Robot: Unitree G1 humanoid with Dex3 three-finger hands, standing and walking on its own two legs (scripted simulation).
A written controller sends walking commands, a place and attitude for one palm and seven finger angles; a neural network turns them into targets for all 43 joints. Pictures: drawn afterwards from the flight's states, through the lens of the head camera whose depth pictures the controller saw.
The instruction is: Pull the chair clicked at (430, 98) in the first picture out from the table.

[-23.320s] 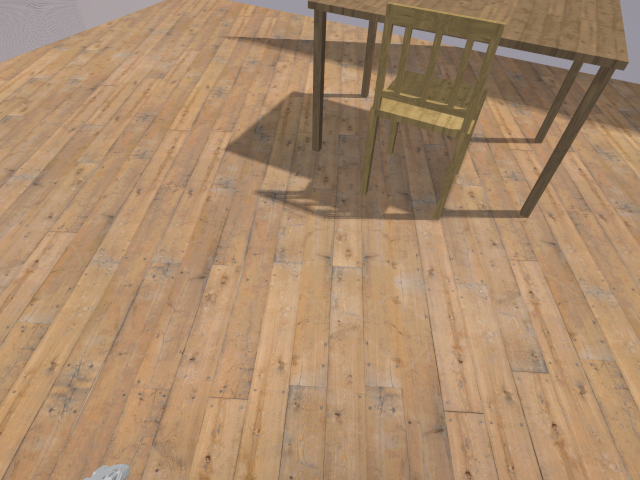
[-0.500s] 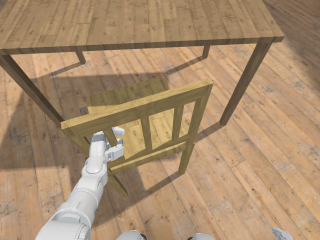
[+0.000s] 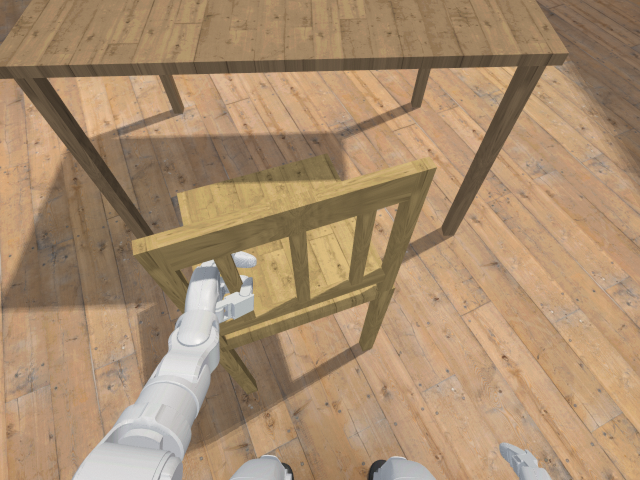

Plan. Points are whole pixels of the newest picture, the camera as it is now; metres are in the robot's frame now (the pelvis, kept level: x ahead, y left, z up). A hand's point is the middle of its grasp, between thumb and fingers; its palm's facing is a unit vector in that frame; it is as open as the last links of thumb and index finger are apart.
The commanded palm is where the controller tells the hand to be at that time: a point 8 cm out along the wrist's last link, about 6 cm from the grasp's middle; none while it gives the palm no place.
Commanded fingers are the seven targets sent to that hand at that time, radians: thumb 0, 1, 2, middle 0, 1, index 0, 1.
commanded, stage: step backward, pulling the chair out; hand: left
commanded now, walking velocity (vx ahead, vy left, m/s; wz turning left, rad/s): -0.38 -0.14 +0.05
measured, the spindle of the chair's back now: (300, 268) +0.42 +0.04 -0.10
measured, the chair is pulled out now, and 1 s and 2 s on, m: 0.26 0.45 0.58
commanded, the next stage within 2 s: stop walking, hand still on the chair in 1.26 s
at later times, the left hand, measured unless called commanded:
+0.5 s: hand (234, 361) +0.26 +0.12 -0.06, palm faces +0.02 -0.99 -0.15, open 5.6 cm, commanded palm +0.24 +0.17 -0.06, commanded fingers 0.00 0.90 0.90 -0.50 -1.45 -0.50 -1.45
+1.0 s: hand (222, 448) +0.16 +0.12 -0.06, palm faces +0.04 -0.99 -0.15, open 5.7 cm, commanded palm +0.14 +0.17 -0.06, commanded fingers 0.00 0.90 0.90 -0.50 -1.45 -0.50 -1.45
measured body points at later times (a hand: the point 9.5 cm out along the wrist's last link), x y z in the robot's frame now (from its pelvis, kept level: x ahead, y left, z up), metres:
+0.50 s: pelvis -0.10 +0.00 +0.00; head -0.01 +0.00 +0.44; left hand +0.26 +0.17 -0.04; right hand +0.01 -0.27 -0.12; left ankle -0.08 +0.12 -0.73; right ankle -0.03 -0.14 -0.72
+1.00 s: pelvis -0.19 -0.01 +0.00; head -0.11 -0.01 +0.44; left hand +0.16 +0.18 -0.04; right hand -0.08 -0.26 -0.12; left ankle -0.17 +0.12 -0.73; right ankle -0.17 -0.14 -0.72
